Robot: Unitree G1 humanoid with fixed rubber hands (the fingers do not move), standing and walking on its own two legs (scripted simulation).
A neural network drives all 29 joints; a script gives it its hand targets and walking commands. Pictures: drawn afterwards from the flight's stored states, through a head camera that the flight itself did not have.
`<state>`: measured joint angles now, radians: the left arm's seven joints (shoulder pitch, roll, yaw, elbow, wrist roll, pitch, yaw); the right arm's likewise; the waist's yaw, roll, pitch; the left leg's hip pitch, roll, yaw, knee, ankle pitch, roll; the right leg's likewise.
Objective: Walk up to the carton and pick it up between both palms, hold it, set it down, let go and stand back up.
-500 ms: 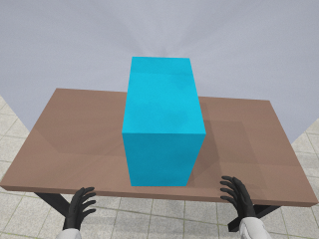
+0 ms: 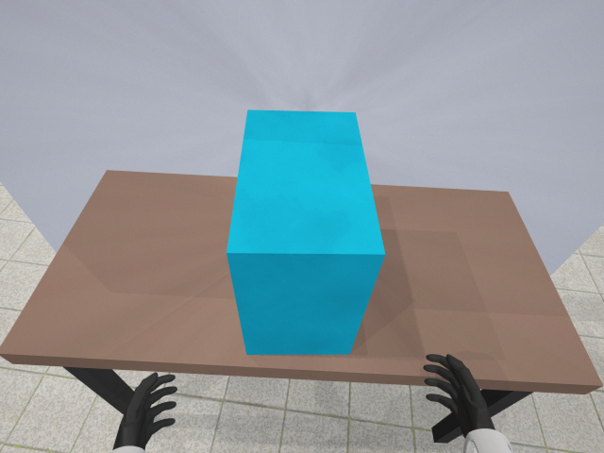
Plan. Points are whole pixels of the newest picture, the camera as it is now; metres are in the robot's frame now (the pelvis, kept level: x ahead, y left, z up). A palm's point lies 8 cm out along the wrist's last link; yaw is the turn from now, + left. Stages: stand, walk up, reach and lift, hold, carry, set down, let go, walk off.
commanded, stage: set down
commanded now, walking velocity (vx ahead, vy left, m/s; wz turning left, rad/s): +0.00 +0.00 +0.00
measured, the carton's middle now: (300, 235) +0.45 +0.00 +0.01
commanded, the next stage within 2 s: let go in 0.62 s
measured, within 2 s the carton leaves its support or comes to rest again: neither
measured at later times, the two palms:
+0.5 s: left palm out of the picture +0.16 +0.22 -0.09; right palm (476, 433) +0.18 -0.23 -0.07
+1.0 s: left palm out of the picture +0.15 +0.22 -0.09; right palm (481, 443) +0.17 -0.24 -0.08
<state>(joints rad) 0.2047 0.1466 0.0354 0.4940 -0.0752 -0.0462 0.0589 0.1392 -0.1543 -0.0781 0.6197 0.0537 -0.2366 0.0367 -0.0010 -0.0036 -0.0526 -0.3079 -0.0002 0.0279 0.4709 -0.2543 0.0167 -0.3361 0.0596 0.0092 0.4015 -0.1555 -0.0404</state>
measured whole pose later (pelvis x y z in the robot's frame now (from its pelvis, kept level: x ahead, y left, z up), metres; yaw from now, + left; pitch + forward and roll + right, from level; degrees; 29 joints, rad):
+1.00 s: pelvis +0.00 -0.01 +0.00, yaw +0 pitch +5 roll +0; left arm 0.20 0.17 0.04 0.59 -0.05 0.04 0.05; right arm 0.14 -0.18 -0.08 0.76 0.05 -0.21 0.05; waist 0.00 0.00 -0.05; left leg -0.29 0.00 0.03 0.46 -0.25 0.02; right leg -0.34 0.06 0.01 0.42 -0.17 -0.04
